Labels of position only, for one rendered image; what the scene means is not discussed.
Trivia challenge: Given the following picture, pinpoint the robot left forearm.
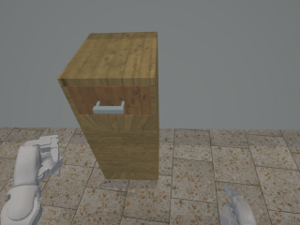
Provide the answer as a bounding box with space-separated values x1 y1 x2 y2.
0 184 42 225

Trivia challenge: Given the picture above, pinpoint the robot left hand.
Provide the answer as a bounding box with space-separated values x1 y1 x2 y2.
13 135 63 188

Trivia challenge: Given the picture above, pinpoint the handle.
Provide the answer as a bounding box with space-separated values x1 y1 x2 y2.
93 100 125 114

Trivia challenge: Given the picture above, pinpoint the cabinet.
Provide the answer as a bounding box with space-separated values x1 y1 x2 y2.
57 31 159 181

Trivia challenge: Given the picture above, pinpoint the drawer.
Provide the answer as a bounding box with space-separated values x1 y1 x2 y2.
67 85 152 115

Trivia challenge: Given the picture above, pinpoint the robot right hand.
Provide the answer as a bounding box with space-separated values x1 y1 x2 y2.
219 185 257 225

